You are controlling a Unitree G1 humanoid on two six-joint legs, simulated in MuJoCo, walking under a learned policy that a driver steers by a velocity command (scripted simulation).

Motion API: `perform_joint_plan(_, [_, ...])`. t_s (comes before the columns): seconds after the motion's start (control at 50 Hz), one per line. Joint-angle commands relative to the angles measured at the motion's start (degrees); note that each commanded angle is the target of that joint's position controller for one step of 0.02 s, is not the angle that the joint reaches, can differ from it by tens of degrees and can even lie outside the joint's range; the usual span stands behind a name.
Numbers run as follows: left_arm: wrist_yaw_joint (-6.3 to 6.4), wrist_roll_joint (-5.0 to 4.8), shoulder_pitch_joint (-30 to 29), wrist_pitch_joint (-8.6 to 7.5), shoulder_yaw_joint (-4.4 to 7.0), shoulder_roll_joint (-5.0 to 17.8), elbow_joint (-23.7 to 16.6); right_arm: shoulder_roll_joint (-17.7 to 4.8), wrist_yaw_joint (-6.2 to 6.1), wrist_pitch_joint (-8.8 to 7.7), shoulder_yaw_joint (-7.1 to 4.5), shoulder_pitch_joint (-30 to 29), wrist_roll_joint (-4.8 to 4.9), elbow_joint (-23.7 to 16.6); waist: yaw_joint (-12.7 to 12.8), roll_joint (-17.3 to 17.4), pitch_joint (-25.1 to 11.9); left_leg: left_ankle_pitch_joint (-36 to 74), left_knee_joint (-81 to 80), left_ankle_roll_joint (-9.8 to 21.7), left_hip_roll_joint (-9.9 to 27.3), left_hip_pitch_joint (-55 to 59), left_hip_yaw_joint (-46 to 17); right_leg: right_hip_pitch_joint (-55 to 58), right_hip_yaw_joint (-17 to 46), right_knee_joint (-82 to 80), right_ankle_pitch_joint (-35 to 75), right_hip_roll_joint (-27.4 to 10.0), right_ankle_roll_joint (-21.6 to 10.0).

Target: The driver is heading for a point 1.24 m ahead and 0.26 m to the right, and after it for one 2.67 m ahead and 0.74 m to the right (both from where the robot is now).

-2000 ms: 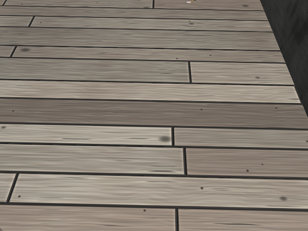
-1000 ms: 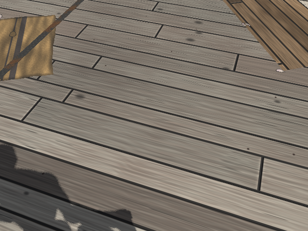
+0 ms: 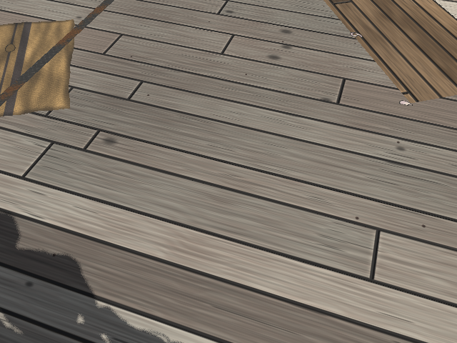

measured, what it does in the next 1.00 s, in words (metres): walks ahead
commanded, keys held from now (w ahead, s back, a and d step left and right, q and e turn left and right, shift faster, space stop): shift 0.40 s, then w+shift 0.60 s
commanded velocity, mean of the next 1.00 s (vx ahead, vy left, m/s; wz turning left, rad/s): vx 0.38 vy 0.00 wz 0.00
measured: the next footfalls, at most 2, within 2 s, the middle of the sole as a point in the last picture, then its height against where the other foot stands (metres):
left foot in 1.16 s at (223, 324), level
right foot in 1.64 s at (261, 201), level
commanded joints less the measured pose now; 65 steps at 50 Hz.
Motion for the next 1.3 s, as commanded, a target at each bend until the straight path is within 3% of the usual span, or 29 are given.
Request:
perform_joint_plan(0.02, [0.14, -0.03, 0.0, -0.46, 0.83, 5.7, -1.4, -5.1, -0.16, -0.48, -0.82, 2.9, 0.01, -0.9, 0.0, 0.5, 0.0, 5.6, -6.5, 1.2, 2.4, -7.4, -1.6, 5.7, 3.2, -4.6, 3.1, -3.0, -2.1])
perform_joint_plan(0.4, [0.02, -0.12, 0.7, -0.11, 0.03, 5.3, 1.4, -4.1, -0.25, -0.56, -0.03, 5.4, 0.06, 2.2, 0.1, 0.5, 0.5, 6.3, -6.7, 1.0, 2.2, -7.3, -0.7, 5.6, 3.0, -4.9, 3.4, -2.6, -2.3])
perform_joint_plan(0.42, [0.07, -0.21, 2.7, 0.02, 0.0, 4.9, 2.5, -3.8, -0.31, -0.41, -0.03, 7.6, 0.19, 3.3, -0.1, 0.5, -2.0, -5.6, -6.8, 1.7, 1.2, -6.5, 0.3, 6.2, 1.9, -4.7, -10.1, -1.2, -2.7])
perform_joint_plan(0.44, [0.06, -1.02, 3.9, 0.0, 0.62, 6.4, 2.8, -5.5, -0.39, -0.35, -0.61, 7.6, 0.73, 2.8, -0.1, 0.8, -0.2, -19.6, -6.0, 3.5, 1.1, -8.6, -0.4, 3.4, 1.7, -3.8, -26.2, -0.4, -3.6])
perform_joint_plan(0.48, [-0.42, -2.06, 0.7, -1.9, 0.7, 7.2, 0.2, -6.9, -0.32, -1.92, -0.92, 8.8, 1.79, 1.4, -1.6, 0.8, 6.0, -30.6, -8.9, 7.4, 6.1, -11.0, -7.1, -5.4, 6.3, -4.5, -34.9, -3.6, -5.2])
perform_joint_plan(0.52, [-1.43, -2.31, -8.5, -4.71, 0.07, 4.4, -4.2, -10.3, -0.08, -3.94, -2.11, 12.6, 1.75, 2.4, -5.0, 8.1, 7.0, -25.5, -19.5, 11.7, 14.8, 0.9, -18.3, -16.7, -0.9, 4.1, -13.1, -1.2, -1.7])
perform_joint_plan(0.54, [-2.03, -2.45, -9.7, -5.62, -0.1, 3.5, -5.0, -12.3, 0.1, -4.42, -2.99, 10.6, 1.75, 1.8, -4.5, 13.5, 7.6, -23.8, -22.6, 14.1, 20.8, 2.5, -26.2, -19.5, -2.4, 11.6, -5.6, -2.0, -2.1])
perform_joint_plan(0.58, [-2.85, -2.61, -8.5, -6.54, 0.27, 5.5, -5.7, -9.0, 0.57, -5.16, -2.29, 8.2, 1.32, -0.6, -3.0, 9.2, 6.3, -19.8, -22.9, 13.7, 21.9, 4.7, -26.0, -24.2, 0.3, 19.5, -9.5, -5.0, -3.7])
perform_joint_plan(0.62, [-3.13, -2.79, -6.6, -7.17, -0.15, 4.8, -5.8, -9.9, 1.04, -5.07, -2.48, 5.1, 2.48, -2.6, -1.2, 9.0, 6.0, -14.8, -22.3, 10.7, 18.8, 1.8, -18.3, -17.9, -1.2, 10.2, -10.0, -5.8, -4.3])
perform_joint_plan(0.64, [-5.05, 2.76, -5.0, -5.21, 0.23, 4.6, -6.4, -10.9, 2.02, -4.14, -3.05, 4.6, -2.24, -1.6, -0.1, 10.1, 3.0, -16.1, -21.5, 10.3, 13.3, -2.1, -12.0, -7.3, -6.4, 4.9, -11.0, -1.6, -3.6])
perform_joint_plan(0.66, [-5.43, 2.72, 0.2, -4.25, 0.67, 4.1, -5.1, -11.0, 2.25, -3.57, -3.46, 2.7, -2.46, -1.9, 2.6, 9.4, 3.4, -15.5, -18.3, 9.9, 10.9, -9.2, -8.1, 4.0, -10.4, 0.9, -5.9, 1.1, -2.5])
perform_joint_plan(0.7, [-4.19, 1.8, 17.5, -3.91, 2.36, 6.8, -0.2, -10.7, 2.25, -4.08, -3.38, 0.9, -2.04, -2.5, 10.2, 0.5, -1.4, -4.8, 0.1, 9.1, 6.6, -23.6, -2.4, 29.2, -8.9, -1.4, -6.9, 1.6, -2.1])
perform_joint_plan(0.72, [-3.13, 3.28, 28.6, -4.5, 3.75, 13.0, 1.5, -6.5, 2.37, -4.95, -2.28, -3.4, -2.21, -5.0, 15.3, -14.6, -5.9, -2.5, 25.9, 7.0, 1.6, -32.4, 4.3, 35.6, 13.5, -10.9, -28.3, -13.9, -4.4])
perform_joint_plan(0.74, [-2.93, 3.39, 26.5, -4.5, 2.79, 13.1, 1.4, -2.6, 3.02, -5.81, -1.48, -4.7, -1.18, -8.7, 10.5, -20.0, -4.1, -8.3, 38.5, 7.2, -3.1, -44.1, -0.5, 31.2, 42.4, -23.8, -42.7, -23.0, -8.9])
perform_joint_plan(0.76, [-2.78, 3.1, 17.1, -4.22, 2.33, 11.8, -0.9, -4.2, 3.62, -5.63, -1.47, -7.6, -1.6, -10.1, 5.6, -9.4, 2.3, -1.0, 44.8, 7.9, 4.2, -49.1, -2.2, 25.0, 40.1, -23.0, -43.1, -25.0, -10.8])
perform_joint_plan(0.78, [-3.14, 2.46, 12.3, -4.63, 1.89, 9.7, -2.8, -5.9, 4.56, -5.58, -1.67, -8.4, -1.93, -10.0, 3.9, -1.7, 2.5, 5.4, 44.5, 7.3, 7.4, -47.2, -0.9, 20.6, 32.8, -21.2, -35.8, -22.4, -10.6])
perform_joint_plan(0.8, [-3.44, 2.05, 10.8, -4.99, 1.55, 9.0, -3.3, -5.8, 5.18, -5.41, -1.68, -6.2, -2.35, -9.2, 1.8, -0.4, 1.6, 7.4, 41.9, 6.2, 9.0, -43.0, -0.3, 17.1, 25.8, -22.2, -30.0, -19.2, -9.8])
perform_joint_plan(0.84, [-3.13, 1.77, 10.9, -5.81, 0.64, 6.7, -2.9, -5.4, 6.1, -3.99, -1.44, -5.2, -3.37, -9.2, 0.0, -3.1, 2.0, 9.0, 40.2, 3.8, 10.2, -39.5, 1.7, 12.7, 18.1, -25.1, -23.3, -15.1, -9.0])
perform_joint_plan(0.94, [-2.96, 1.11, 17.2, -6.94, 0.13, 6.3, -1.3, -5.9, 6.28, -2.32, -0.62, -18.1, -2.34, -15.0, 1.5, -1.6, 7.4, 16.2, 27.5, 1.5, 9.4, -42.4, 6.2, 11.9, 7.2, -29.3, -4.1, -11.7, -10.2])
perform_joint_plan(1.04, [-2.49, 0.43, 19.0, -7.52, 0.07, 7.8, -0.7, -5.0, 6.26, -2.21, 0.58, -25.3, -1.42, -18.6, 1.9, -2.1, 8.4, 21.2, 8.9, 4.9, 6.3, -29.9, 10.9, 16.5, -0.5, -33.7, 19.6, -12.8, -9.7])
perform_joint_plan(1.08, [-2.46, 0.78, 19.4, -7.26, 0.19, 9.4, -0.4, -6.1, 5.42, -2.35, 0.26, -23.8, -1.43, -18.5, 0.4, -4.2, 4.7, 17.0, 6.2, 7.1, 2.3, -23.6, 13.2, 22.6, -3.5, -25.9, 46.6, -13.4, -8.7])
perform_joint_plan(1.12, [-1.65, 1.98, 19.6, -6.05, 0.99, 12.5, 0.2, -9.4, 4.16, -2.6, -1.02, -12.6, -1.45, -15.8, -5.4, -8.2, -3.5, 9.4, 6.7, 9.1, -2.0, -11.1, 13.1, 26.0, -4.6, -8.3, 68.4, -14.9, -7.5])
perform_joint_plan(1.14, [-1.23, 2.26, 18.0, -5.1, 1.48, 13.8, -0.1, -11.4, 3.37, -2.79, -2.12, 0.3, -1.38, -11.9, -11.3, -8.0, -9.6, 7.7, 3.8, 10.1, -3.1, 2.3, 12.8, 22.4, -5.7, 6.9, 67.2, -14.2, -6.7])
perform_joint_plan(1.16, [-1.26, 2.38, 17.1, -4.83, 1.2, 11.8, -1.2, -15.2, 2.48, -2.99, -3.56, 11.7, -2.31, -8.7, -15.3, -5.4, -15.5, -0.7, 4.7, 11.2, 3.9, 19.4, 4.7, 8.8, -5.3, 25.8, 50.5, -11.4, -6.6])
perform_joint_plan(1.18, [-3.15, 0.24, 21.6, -5.38, -0.88, 1.2, -4.0, -20.5, 2.27, -3.26, -4.82, 13.4, -4.2, -7.8, -8.4, 12.2, -21.1, -25.5, -2.8, 15.5, 21.2, 34.2, -25.3, -14.7, -3.0, 48.2, -2.8, -1.3, -5.0])
perform_joint_plan(1.2, [-3.42, -0.51, 19.0, -6.72, 0.15, 5.8, -5.0, -18.5, 3.35, -3.25, -4.7, 11.5, -2.56, -7.7, -8.3, 11.9, -23.3, -32.7, -15.9, 15.7, 23.3, 32.5, -46.2, -22.1, 5.8, 55.3, -12.2, 1.8, -7.0])
perform_joint_plan(1.22, [-3.05, -0.64, 11.8, -6.8, 0.74, 7.7, -7.4, -15.4, 3.55, -3.59, -4.14, 4.9, -2.58, -7.3, -5.6, 7.7, -10.9, -26.1, -16.2, 14.0, 20.8, 24.0, -35.5, -27.5, 4.5, 55.9, -5.4, -2.4, -7.6])
perform_joint_plan(1.24, [-3.17, -0.1, 9.1, -6.95, 0.37, 7.4, -8.0, -11.6, 3.73, -4.19, -3.32, 2.5, -2.16, -7.2, -4.5, 0.9, -6.5, -16.1, -16.4, 13.6, 19.6, 14.8, -26.8, -25.7, 3.7, 52.5, -1.3, -5.0, -7.5])
perform_joint_plan(1.3, [-4.65, 2.35, 10.3, -4.56, -0.63, 3.2, -8.5, -6.5, 3.26, -5.36, -1.47, 1.0, -1.6, -4.9, 2.0, 2.1, -1.5, -9.0, -20.5, 10.8, 13.9, -2.1, -13.8, -18.2, 3.8, 45.2, -0.7, -8.8, -5.5])
Velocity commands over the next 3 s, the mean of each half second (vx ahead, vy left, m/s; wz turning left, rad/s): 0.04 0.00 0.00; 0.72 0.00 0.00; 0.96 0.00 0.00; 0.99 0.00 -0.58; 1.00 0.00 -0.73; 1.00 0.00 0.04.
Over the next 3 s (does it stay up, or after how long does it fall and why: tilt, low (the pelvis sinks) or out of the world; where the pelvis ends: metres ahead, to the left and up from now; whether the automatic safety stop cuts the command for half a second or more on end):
stays up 2.00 -0.54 -0.03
